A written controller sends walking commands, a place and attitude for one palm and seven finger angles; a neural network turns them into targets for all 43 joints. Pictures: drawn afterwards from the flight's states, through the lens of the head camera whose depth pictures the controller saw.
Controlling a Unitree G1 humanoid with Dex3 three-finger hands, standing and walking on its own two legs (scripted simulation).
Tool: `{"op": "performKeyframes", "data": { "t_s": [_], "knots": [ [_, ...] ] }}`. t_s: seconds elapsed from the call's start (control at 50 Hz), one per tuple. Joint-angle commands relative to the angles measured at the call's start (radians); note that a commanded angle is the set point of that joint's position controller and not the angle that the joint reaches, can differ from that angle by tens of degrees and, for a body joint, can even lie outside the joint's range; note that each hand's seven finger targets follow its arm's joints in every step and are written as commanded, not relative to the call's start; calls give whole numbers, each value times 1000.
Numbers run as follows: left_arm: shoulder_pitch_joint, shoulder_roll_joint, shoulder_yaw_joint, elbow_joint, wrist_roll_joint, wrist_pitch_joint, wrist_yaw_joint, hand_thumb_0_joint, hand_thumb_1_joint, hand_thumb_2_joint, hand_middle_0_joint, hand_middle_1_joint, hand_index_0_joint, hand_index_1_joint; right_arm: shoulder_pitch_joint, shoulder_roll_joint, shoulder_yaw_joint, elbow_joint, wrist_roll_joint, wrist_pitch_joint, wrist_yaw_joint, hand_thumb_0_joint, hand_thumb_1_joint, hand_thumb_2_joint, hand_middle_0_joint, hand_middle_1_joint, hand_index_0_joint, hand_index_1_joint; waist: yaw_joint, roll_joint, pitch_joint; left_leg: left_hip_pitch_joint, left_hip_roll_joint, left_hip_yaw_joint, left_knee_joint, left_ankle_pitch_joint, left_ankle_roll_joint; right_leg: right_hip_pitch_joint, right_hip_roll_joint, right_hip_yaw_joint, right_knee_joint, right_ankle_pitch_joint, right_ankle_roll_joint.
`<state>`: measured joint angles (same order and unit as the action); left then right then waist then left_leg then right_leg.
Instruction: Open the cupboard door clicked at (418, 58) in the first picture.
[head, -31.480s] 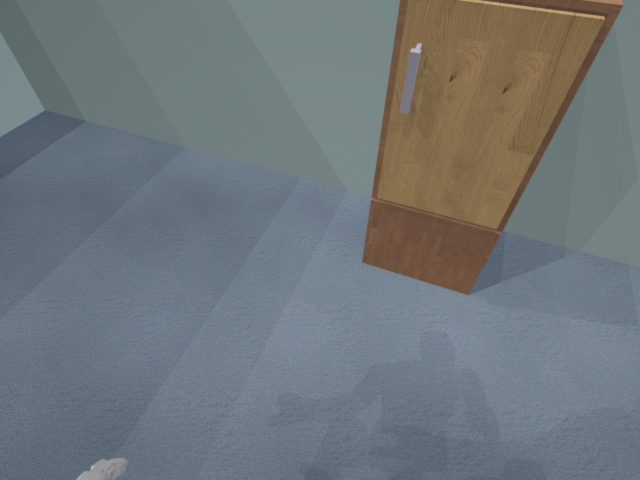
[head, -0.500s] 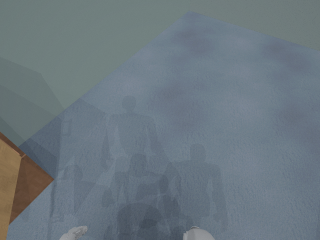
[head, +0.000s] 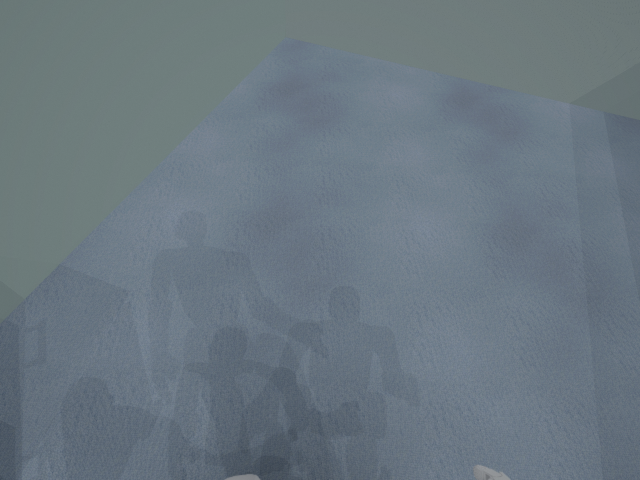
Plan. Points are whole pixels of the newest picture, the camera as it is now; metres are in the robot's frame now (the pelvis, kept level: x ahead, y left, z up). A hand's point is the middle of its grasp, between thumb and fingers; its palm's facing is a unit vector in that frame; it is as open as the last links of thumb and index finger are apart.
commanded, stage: walk to a spot facing it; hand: left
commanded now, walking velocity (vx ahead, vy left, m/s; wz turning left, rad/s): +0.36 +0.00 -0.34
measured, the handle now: out of the picture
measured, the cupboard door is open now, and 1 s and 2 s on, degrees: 47 47 47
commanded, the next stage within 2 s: turn to face it in 0.78 s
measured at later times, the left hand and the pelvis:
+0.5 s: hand (279, 347) +0.34 +0.08 -0.15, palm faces -0.14 -0.97 -0.21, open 7.3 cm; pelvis +0.22 -0.08 +0.01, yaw -8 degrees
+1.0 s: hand (290, 278) +0.48 +0.08 -0.17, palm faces -0.02 -0.99 -0.16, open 7.4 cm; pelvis +0.46 -0.09 +0.01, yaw -4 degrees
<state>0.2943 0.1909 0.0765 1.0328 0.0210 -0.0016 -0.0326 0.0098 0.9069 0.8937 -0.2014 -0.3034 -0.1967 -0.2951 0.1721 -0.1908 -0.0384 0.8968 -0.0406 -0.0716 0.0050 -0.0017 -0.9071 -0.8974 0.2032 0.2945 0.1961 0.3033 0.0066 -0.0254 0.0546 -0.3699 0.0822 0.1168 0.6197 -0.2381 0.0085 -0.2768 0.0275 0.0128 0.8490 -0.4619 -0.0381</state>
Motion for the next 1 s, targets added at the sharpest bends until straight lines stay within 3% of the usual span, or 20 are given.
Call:
{"op": "performKeyframes", "data": {
  "t_s": [0.0, 0.06, 0.1, 0.22, 0.26, 0.28, 0.3, 0.32, 0.34, 0.4, 0.44, 0.68, 0.74, 0.76, 0.78, 0.8, 0.82, 0.86, 0.92, 0.98],
  "knots": [
    [-142, 71, 18, -128, 14, -52, -12, 0, 900, 900, -200, -300, -200, -300, 234, -148, -31, 28, -2, -3, -29, 0, -900, -900, 200, 300, 200, 300, -66, 195, 19, 268, 336, -403, -430, -158, 106, -472, -122, 19, 438, 127, 6],
    [-133, 27, 4, -113, 11, -28, -21, 0, 900, 900, -200, -300, -200, -300, 252, -118, -21, 61, 5, -23, -36, 0, -900, -900, 200, 300, 200, 300, -38, 147, -41, 332, 261, -144, -385, 268, 84, -431, -131, -17, 308, 194, 31],
    [-159, 9, -5, -118, 11, -23, -23, 0, 900, 900, -200, -300, -200, -300, 267, -117, -27, 81, 4, -18, -32, 0, -900, -900, 200, 300, 200, 300, -42, 164, -49, 351, 232, -40, -378, 314, 76, -387, -127, -61, 153, 214, 33],
    [-244, 27, -6, -128, 10, -17, -26, 0, 900, 900, -200, -300, -200, -300, 282, -135, -23, 117, -3, 7, -19, 0, -900, -900, 200, 300, 200, 300, -42, 165, 28, 219, 247, 25, -401, 129, 80, -163, -88, -142, -154, 263, 14],
    [-165, 55, 1, -100, 10, -22, -22, 0, 900, 900, -200, -300, -200, -300, 270, -149, -19, 124, -1, 14, -18, 0, -900, -900, 200, 300, 200, 300, 10, 134, 0, 204, 231, 53, -280, 242, 60, 2, -48, -180, -226, 242, -7],
    [-35, 90, 11, -57, 11, -31, -16, 0, 900, 900, -200, -300, -200, -300, 256, -145, -16, 125, 6, 16, -16, 0, -900, -900, 200, 300, 200, 300, 72, 76, -55, 140, 185, 92, -97, 313, 31, 200, -29, -170, -278, 233, -29],
    [144, 178, 35, -4, 16, -45, -1, 0, 900, 900, -200, -300, -200, -300, 233, -112, -9, 111, 22, 14, -3, 0, -900, -900, 200, 300, 200, 300, 153, -87, -147, -67, 100, 168, 207, 219, -9, 465, -188, 60, -357, 87, -104],
    [259, 291, 65, 24, 2, -46, 16, 0, 900, 900, -200, -300, -200, -300, 213, -52, -3, 66, 38, 8, -5, 0, -900, -900, 200, 300, 200, 300, 173, -337, -217, -305, -31, 113, 535, -374, -42, 596, -467, 519, -552, 66, -221],
    [192, 292, 55, 14, -15, -39, 27, 0, 900, 900, -200, -300, -200, -300, 147, -93, -15, 64, 33, 12, -7, 0, -900, -900, 200, 300, 200, 300, 153, -222, -155, -363, 27, -30, 670, -360, -27, 476, -488, 555, -627, -31, -249],
    [-35, 134, 13, -48, -8, -45, 41, 0, 900, 900, -200, -300, -200, -300, 141, -57, -24, 111, 16, 30, -7, 0, -900, -900, 200, 300, 200, 300, 16, -102, -38, -234, 110, -96, 568, -125, -37, 136, -358, 234, -658, 94, -157],
    [-45, 94, 1, -40, -2, -64, 39, 0, 900, 900, -200, -300, -200, -300, 195, -16, -17, 144, 10, 47, -1, 0, -900, -900, 200, 300, 200, 300, -25, -65, -31, -157, 93, -63, 449, -77, -49, 69, -304, 111, -670, 245, -137],
    [99, 107, -9, 62, -3, -95, 44, 0, 900, 900, -200, -300, -200, -300, -83, -25, -19, 51, 22, 26, 27, 0, -900, -900, 200, 300, 200, 300, 12, -77, 35, -211, 18, -12, 42, 32, -9, 341, -312, -8, -595, 704, -115],
    [75, 122, -9, 62, -7, -91, 47, 0, 900, 900, -200, -300, -200, -300, 85, -54, -25, 110, 14, 19, 11, 0, -900, -900, 200, 300, 200, 300, -88, -38, -26, 104, -64, 44, -85, 84, 29, 256, -265, -98, -349, 953, -66],
    [70, 109, -11, 48, -11, -87, 45, 0, 900, 900, -200, -300, -200, -300, 227, -111, -38, 149, 6, 16, 2, 0, -900, -900, 200, 300, 200, 300, -145, 30, -100, 350, -10, -37, -106, 154, 70, 97, -221, -128, -142, 828, -28],
    [129, 63, -17, 25, -19, -82, 38, 0, 900, 900, -200, -300, -200, -300, 341, -216, -61, 172, -11, 13, -11, 0, -900, -900, 200, 300, 200, 300, -155, 234, -234, 598, 255, -403, -146, 206, 190, -166, -87, -181, 176, 401, 23],
    [63, 54, -29, -21, -16, -89, 33, 0, 900, 900, -200, -300, -200, -300, 395, -257, -65, 173, 3, 27, -18, 0, -900, -900, 200, 300, 200, 300, -158, 254, -240, 584, 395, -601, -263, 249, 278, -273, -30, -102, 420, -85, 16],
    [1, 55, -22, -31, -11, -83, 39, 0, 900, 900, -200, -300, -200, -300, 324, -239, -64, 166, 9, 26, -21, 0, -900, -900, 200, 300, 200, 300, -133, 158, -162, 437, 387, -560, -317, 98, 262, -332, -65, -39, 509, -75, 8],
    [-40, 38, -16, -28, 1, -68, 27, 0, 900, 900, -200, -300, -200, -300, 183, -137, -38, 121, 11, 12, -26, 0, -900, -900, 200, 300, 200, 300, -65, 152, -3, 201, 308, -437, -397, 21, 192, -354, -144, -1, 485, 77, 27],
    [34, -12, -28, -1, 5, -38, 22, 0, 900, 900, -200, -300, -200, -300, 119, -101, -16, 117, 18, -2, -32, 0, -900, -900, 200, 300, 200, 300, 7, 129, -52, 100, 197, -217, -360, 328, 153, -187, -157, -36, 213, 116, 64],
    [13, -10, -27, -18, 4, -22, 29, 0, 900, 900, -200, -300, -200, -300, 96, -125, -27, 107, 18, 17, -28, 0, -900, -900, 200, 300, 200, 300, 7, 114, -65, 19, 154, -181, -319, 301, 155, -43, -112, -98, -33, 147, 86]
  ]
}}
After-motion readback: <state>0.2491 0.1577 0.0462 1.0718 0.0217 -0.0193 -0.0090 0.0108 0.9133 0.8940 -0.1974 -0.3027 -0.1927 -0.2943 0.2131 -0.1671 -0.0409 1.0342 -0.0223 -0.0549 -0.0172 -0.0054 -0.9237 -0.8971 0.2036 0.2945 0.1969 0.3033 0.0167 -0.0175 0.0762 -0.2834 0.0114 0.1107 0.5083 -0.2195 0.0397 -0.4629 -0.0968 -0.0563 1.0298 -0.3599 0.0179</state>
